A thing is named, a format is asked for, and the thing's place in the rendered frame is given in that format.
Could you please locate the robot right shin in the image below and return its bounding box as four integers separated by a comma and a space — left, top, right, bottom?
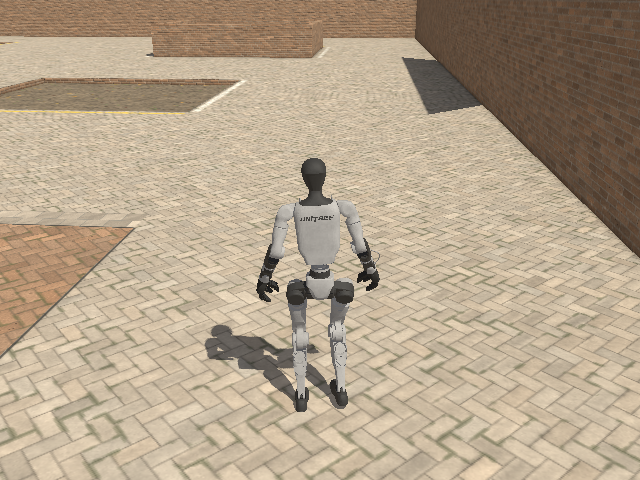
330, 323, 347, 392

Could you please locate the right robot forearm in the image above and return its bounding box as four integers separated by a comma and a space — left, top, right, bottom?
357, 238, 376, 274

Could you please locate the right robot upper arm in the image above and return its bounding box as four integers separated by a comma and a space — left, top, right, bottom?
337, 200, 367, 254

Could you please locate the right robot hand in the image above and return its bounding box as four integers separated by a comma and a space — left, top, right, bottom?
357, 269, 380, 291

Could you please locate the left robot upper arm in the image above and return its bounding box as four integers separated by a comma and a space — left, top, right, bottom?
269, 203, 295, 259

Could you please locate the left robot hand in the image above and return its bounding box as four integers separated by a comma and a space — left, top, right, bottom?
256, 279, 279, 302

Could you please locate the robot left thigh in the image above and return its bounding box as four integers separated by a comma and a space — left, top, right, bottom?
286, 279, 309, 349

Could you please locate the left robot forearm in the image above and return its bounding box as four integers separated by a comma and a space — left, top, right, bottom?
259, 244, 279, 283

